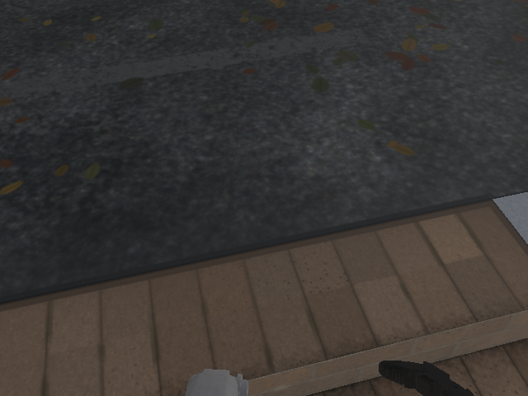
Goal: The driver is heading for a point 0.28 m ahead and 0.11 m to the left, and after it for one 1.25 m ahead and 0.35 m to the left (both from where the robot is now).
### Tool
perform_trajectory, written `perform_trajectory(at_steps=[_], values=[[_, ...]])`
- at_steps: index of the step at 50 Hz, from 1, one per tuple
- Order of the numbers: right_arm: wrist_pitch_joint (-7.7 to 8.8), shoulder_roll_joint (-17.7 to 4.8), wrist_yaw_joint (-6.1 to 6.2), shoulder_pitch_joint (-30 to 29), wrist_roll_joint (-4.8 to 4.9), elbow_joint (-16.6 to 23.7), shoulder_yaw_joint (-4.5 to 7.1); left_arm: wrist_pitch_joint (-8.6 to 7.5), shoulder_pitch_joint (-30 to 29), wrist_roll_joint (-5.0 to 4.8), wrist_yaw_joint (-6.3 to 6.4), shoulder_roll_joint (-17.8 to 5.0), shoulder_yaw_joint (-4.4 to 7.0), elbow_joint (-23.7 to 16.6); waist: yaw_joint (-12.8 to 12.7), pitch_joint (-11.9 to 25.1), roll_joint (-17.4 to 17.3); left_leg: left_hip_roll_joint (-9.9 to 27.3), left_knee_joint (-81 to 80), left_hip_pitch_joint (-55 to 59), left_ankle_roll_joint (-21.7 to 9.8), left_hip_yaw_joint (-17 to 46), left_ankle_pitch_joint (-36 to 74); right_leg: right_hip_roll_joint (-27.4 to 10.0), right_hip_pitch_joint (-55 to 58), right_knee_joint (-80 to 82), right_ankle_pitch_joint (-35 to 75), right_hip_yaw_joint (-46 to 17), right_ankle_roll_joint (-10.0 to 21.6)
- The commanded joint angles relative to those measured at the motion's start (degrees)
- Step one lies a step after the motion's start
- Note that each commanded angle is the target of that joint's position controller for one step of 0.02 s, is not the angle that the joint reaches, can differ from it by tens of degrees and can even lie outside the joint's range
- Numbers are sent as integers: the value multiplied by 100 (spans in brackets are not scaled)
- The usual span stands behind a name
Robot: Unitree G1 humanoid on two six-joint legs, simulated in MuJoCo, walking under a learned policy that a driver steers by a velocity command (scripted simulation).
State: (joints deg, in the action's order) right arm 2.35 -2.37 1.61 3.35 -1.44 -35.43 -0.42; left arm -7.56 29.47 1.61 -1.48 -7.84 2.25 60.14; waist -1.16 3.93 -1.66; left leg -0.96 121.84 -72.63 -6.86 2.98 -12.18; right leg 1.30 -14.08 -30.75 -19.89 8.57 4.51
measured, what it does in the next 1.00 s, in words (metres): climbs, turning left: left foot 0.15 m higher, then right foot 0.15 m higher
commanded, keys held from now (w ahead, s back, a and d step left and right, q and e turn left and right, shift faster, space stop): w+q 0.68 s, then w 0.32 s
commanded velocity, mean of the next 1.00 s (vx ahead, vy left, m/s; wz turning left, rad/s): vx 0.50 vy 0.00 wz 0.39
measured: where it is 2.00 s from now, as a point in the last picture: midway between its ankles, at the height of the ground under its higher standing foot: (148, 152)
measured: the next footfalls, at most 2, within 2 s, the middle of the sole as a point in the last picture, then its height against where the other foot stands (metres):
left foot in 0.20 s outside the picture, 0.15 m higher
right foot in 0.72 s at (273, 294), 0.15 m higher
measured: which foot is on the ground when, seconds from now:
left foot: up 0.00-0.18, down 0.20-0.72, up 0.74-1.00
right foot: down 0.00-0.22, up 0.24-0.70, down 0.72-1.00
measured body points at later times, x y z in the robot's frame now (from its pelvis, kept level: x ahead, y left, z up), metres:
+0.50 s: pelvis +0.29 +0.06 +0.14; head +0.29 +0.07 +0.59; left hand +0.48 +0.27 +0.08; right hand +0.31 -0.18 +0.00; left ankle +0.24 +0.08 -0.58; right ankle +0.38 -0.06 -0.31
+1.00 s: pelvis +0.60 +0.12 +0.30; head +0.60 +0.13 +0.75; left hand +0.50 +0.36 +0.15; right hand +0.90 +0.03 +0.24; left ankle +0.63 +0.29 -0.31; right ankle +0.61 +0.03 -0.43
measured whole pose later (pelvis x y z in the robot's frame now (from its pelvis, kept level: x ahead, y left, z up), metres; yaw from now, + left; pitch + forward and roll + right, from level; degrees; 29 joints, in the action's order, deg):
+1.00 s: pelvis +0.60 +0.12 +0.30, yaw +25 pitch +2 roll -3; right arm 3.0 -9.4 -1.1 4.7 -1.9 -32.7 1.5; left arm -6.6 23.2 0.9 0.3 -12.2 3.7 54.8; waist -0.6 3.8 -2.3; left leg 0.5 77.9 -50.9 -5.4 6.6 -5.4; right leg 2.2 -14.7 -31.4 -19.3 8.6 3.4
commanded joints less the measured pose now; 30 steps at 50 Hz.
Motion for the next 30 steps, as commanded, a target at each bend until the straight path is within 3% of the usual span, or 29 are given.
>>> perform_trajectory(at_steps=[1,2,3,4,5,6,7,8,9,10,11,12,13,14,15,16,17,18,19,20,22,23,24,25,26,27,28,29,30], values=[[-15,56,10,-1204,-3,824,-158,-137,153,-25,99,-362,-6,-82,66,-935,265,125,-834,-725,-20,-349,-265,-1155,-186,2031,-9,-1165,189],[-60,75,-31,-1300,20,930,-167,-105,246,-45,256,-384,12,-53,146,-723,466,343,-1205,-488,-38,-366,-213,-1315,130,2295,525,-1155,270],[-116,-130,-108,-1208,21,889,-157,-75,321,-59,330,-574,46,-118,79,-559,490,468,-1909,-102,-13,-870,-411,-1330,415,2822,1072,-999,461],[-151,-166,-140,-1222,-46,853,-135,-33,435,-96,379,-558,60,-93,-2,-495,453,556,-2332,255,-74,-1093,-734,-1207,790,2930,1906,-783,542],[-163,-98,-189,-1175,74,769,-155,-12,306,-153,455,-625,56,-240,22,-375,468,656,-3161,864,-217,-1269,-1030,-1346,1050,3083,2868,-535,643],[-204,41,-171,-832,115,571,-177,11,168,-195,491,-588,49,-295,201,-174,435,487,-3649,1839,-388,-1523,-1138,-1287,1019,2763,4661,-63,629],[-205,-7,-162,-538,227,363,-149,17,122,-263,505,-748,56,-411,317,13,455,174,-4387,2798,-492,-1857,-1235,-1306,997,2249,7207,234,609],[-237,-127,-130,-115,242,191,-75,24,243,-234,519,-1033,118,-513,402,372,746,-194,-4765,3424,-479,-2117,-1540,-1542,1302,1601,9072,164,605],[-226,-396,-76,593,212,-28,22,18,233,-273,487,-1125,117,-539,704,762,1182,-422,-5132,4093,-595,-2053,-1590,-1751,1611,610,10397,121,607],[-181,-687,-59,1310,125,-200,151,-3,-45,-354,370,-1367,196,-662,1041,1088,1525,-591,-6278,4904,-673,-1698,-1374,-1681,1722,-544,10382,213,474],[-129,-1128,-109,1678,28,-338,358,-44,-68,-273,324,-1428,253,-878,1180,1295,1479,-236,-7051,5798,-888,-29,-1824,-1421,772,-2078,8481,9,261],[-173,-1876,-65,1741,78,-525,578,-79,-472,-211,71,-874,195,-1575,945,1250,-930,1111,-9086,6853,-1754,3751,-1772,18,-1949,-4928,2802,-107,-200],[-261,-1860,-22,1265,134,-421,653,-91,-528,68,-78,-794,239,-1665,692,1438,-682,1413,-10521,6782,-1617,5442,-1838,135,-2713,-6967,1259,-1260,-279],[-185,-1596,-42,885,99,-490,597,-94,-643,113,-121,-478,164,-2013,273,873,-134,1348,-10470,6179,-1384,4734,-2487,-50,-3226,-7654,1547,-1403,-236],[-73,-1288,-83,1064,69,-825,530,-87,-968,142,-47,-301,85,-2129,160,160,526,1196,-10204,5587,-1008,3898,-2235,-156,-3549,-7842,1747,-1283,-181],[22,-1066,-77,1252,9,-1110,494,-35,-1346,141,50,-45,3,-2395,52,-232,655,1060,-9985,5156,-940,3205,-1497,-249,-3861,-8166,1685,-1237,-101],[96,-786,-108,1317,-31,-1343,420,61,-1446,98,105,186,-104,-2527,-100,-400,439,856,-9948,4947,-887,2640,-913,-220,-4234,-8851,1528,-1153,-7],[161,-692,-148,1468,-47,-1509,365,175,-1476,59,146,306,-186,-2600,-159,-553,352,659,-9931,4916,-777,2091,-608,-245,-4587,-9099,1346,-1152,72],[218,-742,-200,1627,4,-1645,371,289,-1467,124,191,480,-278,-2666,-282,-634,338,500,-9790,4887,-629,1648,-318,-334,-4896,-9077,1239,-1183,139],[284,-753,-226,1700,35,-1697,344,368,-1491,129,207,463,-304,-2679,-323,-743,340,433,-9783,4782,-529,1402,-291,-392,-5115,-8911,1133,-1185,150],[329,-989,-190,1709,50,-1595,352,462,-1842,188,176,291,-324,-2799,-291,-875,517,343,-9937,4512,-419,1291,-496,-556,-5190,-7824,1133,-976,-38],[380,-1076,-186,2079,5,-1585,348,466,-2184,166,231,340,-322,-2861,5,-662,202,464,-10004,4920,-541,1576,249,-375,-5602,-8795,908,-603,-50],[423,-1263,-198,2342,-3,-1651,355,491,-2809,162,253,547,-439,-3202,127,-746,6,575,-10244,5197,-445,1763,577,-402,-6221,-9051,509,-423,-58],[447,-1321,-192,2517,4,-1701,376,483,-3087,159,288,625,-480,-3347,233,-725,-205,640,-10289,5628,-454,1932,551,-443,-6766,-9385,226,-430,-26],[453,-1345,-169,2665,19,-1744,375,456,-3343,159,296,615,-512,-3483,292,-750,-192,625,-10342,5896,-424,1923,349,-515,-7035,-9138,100,-470,12],[407,-1267,-139,2950,92,-1827,376,450,-3826,205,276,620,-577,-3715,440,-768,-64,477,-10502,5872,-340,1837,192,-557,-6851,-8370,50,-387,0],[367,-1219,-72,3139,91,-1877,366,442,-4142,193,228,570,-587,-3852,585,-797,-133,430,-10669,6001,-433,1898,414,-521,-6791,-7857,3,-297,-26],[319,-1249,35,3249,150,-1751,404,484,-4361,142,151,467,-596,-3957,758,-611,-95,625,-11378,6124,-663,1995,1164,-538,-6054,-6780,-53,-172,-98],[285,-1290,100,3320,135,-1755,431,532,-4458,142,114,443,-576,-3996,812,-490,-105,708,-11576,6357,-727,2007,1872,-517,-5612,-6343,-28,-129,-98]])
